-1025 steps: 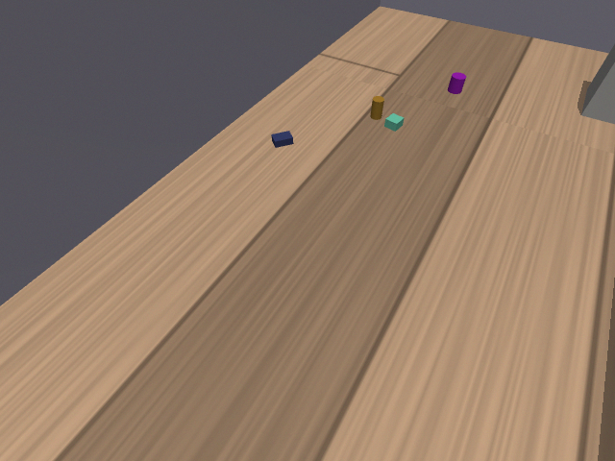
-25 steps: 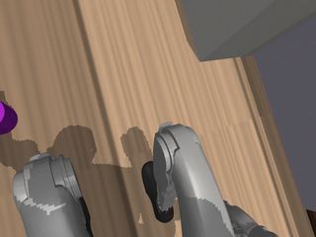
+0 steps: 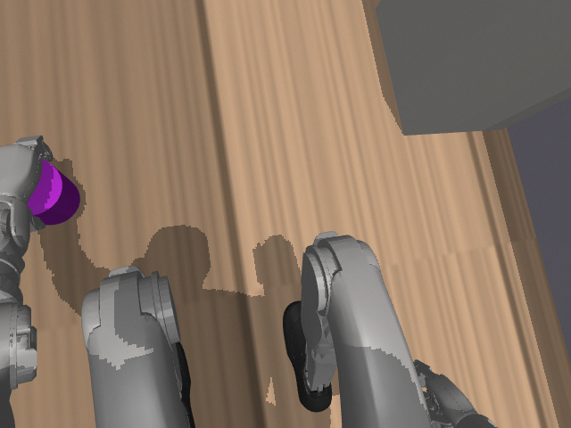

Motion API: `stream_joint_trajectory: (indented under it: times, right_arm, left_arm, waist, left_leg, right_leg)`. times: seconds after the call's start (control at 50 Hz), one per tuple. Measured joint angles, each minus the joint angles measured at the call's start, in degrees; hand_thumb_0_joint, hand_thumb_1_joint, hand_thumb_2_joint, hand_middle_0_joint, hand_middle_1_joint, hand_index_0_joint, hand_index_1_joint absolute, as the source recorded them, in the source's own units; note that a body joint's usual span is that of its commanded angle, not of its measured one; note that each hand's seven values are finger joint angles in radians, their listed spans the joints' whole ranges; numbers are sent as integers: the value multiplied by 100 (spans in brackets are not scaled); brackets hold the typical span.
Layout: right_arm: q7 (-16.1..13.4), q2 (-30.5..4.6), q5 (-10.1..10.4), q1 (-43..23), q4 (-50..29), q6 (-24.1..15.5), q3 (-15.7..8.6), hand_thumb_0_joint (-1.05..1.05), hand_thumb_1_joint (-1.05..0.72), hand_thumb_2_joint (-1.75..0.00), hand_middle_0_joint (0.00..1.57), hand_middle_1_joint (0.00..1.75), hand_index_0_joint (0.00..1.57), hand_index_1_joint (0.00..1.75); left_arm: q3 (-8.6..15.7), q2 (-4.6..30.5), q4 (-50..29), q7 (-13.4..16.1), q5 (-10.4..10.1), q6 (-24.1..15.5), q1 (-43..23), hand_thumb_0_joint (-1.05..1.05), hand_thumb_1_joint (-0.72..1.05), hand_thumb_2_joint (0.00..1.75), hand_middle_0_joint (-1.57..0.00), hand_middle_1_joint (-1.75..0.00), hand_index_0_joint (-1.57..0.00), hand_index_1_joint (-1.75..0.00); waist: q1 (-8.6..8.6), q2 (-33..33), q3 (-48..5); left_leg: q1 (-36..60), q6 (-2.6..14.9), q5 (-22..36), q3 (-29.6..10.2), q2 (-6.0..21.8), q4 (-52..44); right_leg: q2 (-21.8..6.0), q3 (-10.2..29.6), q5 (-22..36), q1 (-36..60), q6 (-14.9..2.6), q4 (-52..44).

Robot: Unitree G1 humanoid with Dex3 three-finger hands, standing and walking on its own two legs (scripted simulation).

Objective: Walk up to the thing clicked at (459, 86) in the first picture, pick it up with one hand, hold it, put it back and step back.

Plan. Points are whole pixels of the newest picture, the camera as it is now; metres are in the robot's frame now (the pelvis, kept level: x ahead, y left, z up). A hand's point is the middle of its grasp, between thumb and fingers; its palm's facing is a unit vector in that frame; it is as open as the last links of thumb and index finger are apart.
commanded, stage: settle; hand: left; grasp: from above
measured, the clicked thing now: (38, 182) +0.46 +0.32 -0.23
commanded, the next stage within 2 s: lift in 0.26 s
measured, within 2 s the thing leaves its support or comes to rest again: neither
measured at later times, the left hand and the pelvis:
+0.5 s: hand out of the picture +0.42 +0.32 -0.11, palm faces -0.45 -0.07 -0.89, open 11.0 cm; pelvis -0.02 +0.00 +0.04, yaw +2 degrees
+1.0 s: hand out of the picture +0.36 +0.32 +0.03, palm faces -0.46 -0.11 -0.88, open 11.0 cm; pelvis -0.01 +0.00 +0.15, yaw +5 degrees
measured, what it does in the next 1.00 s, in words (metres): rises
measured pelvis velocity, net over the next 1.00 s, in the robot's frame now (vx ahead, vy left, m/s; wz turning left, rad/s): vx -0.01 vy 0.00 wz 0.08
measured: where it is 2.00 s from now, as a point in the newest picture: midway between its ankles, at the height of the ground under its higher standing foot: (245, 394)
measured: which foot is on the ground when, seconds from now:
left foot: down 0.00-1.00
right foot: down 0.00-1.00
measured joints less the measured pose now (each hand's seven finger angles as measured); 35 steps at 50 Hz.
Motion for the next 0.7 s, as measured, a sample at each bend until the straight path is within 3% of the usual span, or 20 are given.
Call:
stream_joint_trajectory:
  times: [0.12, 0.22, 0.34, 0.46, 0.54, 0.7]
  right_arm:
    - [-155, -37, 140, -112, -128, 205, -85, 0, -93, -91, 20, 30, 20, 29]
    - [-305, -92, 209, -81, -260, 329, -69, 0, -93, -91, 20, 30, 20, 29]
    - [-457, -128, 230, 36, -296, 444, -54, 0, -93, -91, 20, 30, 20, 29]
    - [-567, -98, 262, 208, -255, 530, -126, 0, -93, -91, 20, 30, 20, 29]
    - [-639, -27, 343, 319, -239, 600, -200, 0, -93, -91, 20, 30, 20, 29]
    - [-768, 82, 554, 483, -354, 767, -254, 0, -93, -91, 20, 30, 20, 29]
  left_arm:
    - [-289, -115, -7, -583, -116, 88, -185, 0, -10, 59, -64, -79, -55, -71]
    - [-340, -113, -22, -871, -153, -74, -266, 0, -11, 60, -65, -78, -55, -71]
    - [-294, -49, -52, -948, -46, -281, -320, 0, -12, 61, -65, -78, -56, -71]
    - [-230, -54, -218, -888, 1, -246, -237, 0, -13, 61, -67, -77, -57, -70]
    - [-244, -143, -530, -1010, -169, -76, -52, 0, -13, 60, -69, -75, -59, -69]
    - [-428, -333, -1261, -1535, -486, 169, 481, -1, -15, 60, -72, -72, -61, -67]
  waist:
    - [133, 122, -107]
    - [173, 152, -102]
    - [154, 121, -84]
    - [114, 133, -135]
    - [134, 177, -217]
    - [230, 275, -442]
  left_leg:
    - [285, 17, 62, 105, 6, -400]
    - [474, 14, 139, 136, 5, -630]
    - [551, 13, 238, 146, 3, -742]
    - [543, 37, 318, 185, -7, -798]
    - [619, 67, 348, 230, -2, -925]
    - [1055, 100, 363, 323, 7, -1421]
  right_leg:
    - [-33, 56, 32, 256, -19, -341]
    - [-48, 65, 95, 427, -31, -543]
    - [-51, 66, 190, 502, -39, -648]
    - [-61, 97, 257, 501, -29, -697]
    - [-65, 128, 284, 576, -6, -819]
    - [-87, 173, 297, 994, 10, -1295]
